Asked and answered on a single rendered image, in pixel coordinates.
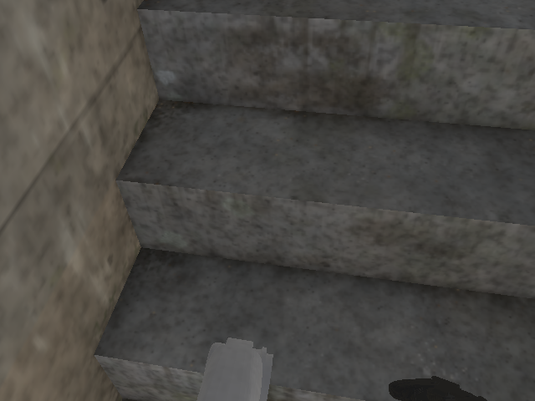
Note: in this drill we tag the left robot shin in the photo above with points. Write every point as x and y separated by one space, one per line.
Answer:
213 347

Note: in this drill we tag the left robot thigh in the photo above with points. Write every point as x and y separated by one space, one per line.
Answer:
237 372

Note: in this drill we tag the right robot hand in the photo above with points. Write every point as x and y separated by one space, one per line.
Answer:
427 389

